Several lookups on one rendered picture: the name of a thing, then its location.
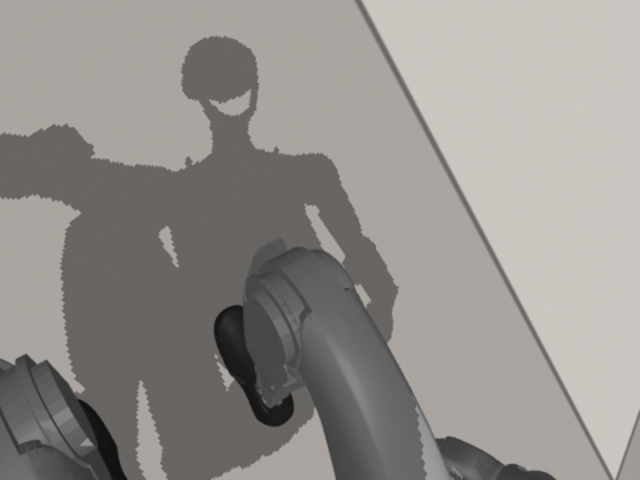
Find right robot hand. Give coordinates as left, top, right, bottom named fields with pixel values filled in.
left=435, top=436, right=505, bottom=480

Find left robot foot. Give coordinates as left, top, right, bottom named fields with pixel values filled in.
left=78, top=399, right=127, bottom=480

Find right robot arm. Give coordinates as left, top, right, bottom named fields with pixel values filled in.
left=496, top=464, right=556, bottom=480

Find right robot foot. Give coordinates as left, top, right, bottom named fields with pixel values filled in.
left=214, top=305, right=294, bottom=427

